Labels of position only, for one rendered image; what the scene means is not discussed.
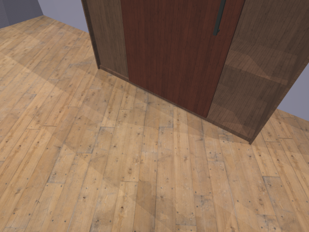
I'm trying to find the wardrobe door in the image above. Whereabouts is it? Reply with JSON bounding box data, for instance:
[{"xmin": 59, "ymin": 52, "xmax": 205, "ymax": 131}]
[
  {"xmin": 86, "ymin": 0, "xmax": 128, "ymax": 77},
  {"xmin": 120, "ymin": 0, "xmax": 246, "ymax": 118}
]

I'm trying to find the handle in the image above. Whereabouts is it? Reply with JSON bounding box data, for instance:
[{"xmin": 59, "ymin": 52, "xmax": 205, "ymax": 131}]
[{"xmin": 213, "ymin": 0, "xmax": 226, "ymax": 36}]

